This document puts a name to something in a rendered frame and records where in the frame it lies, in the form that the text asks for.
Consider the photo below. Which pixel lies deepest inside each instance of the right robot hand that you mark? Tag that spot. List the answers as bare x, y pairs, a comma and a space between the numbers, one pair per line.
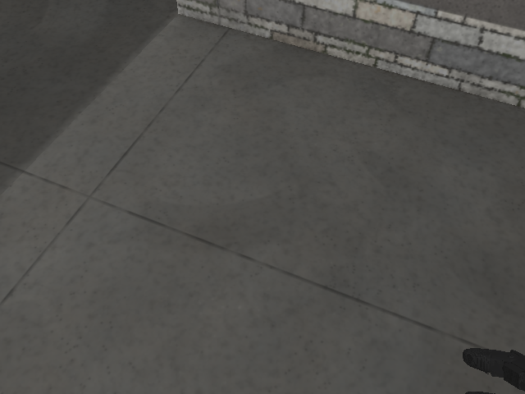
507, 365

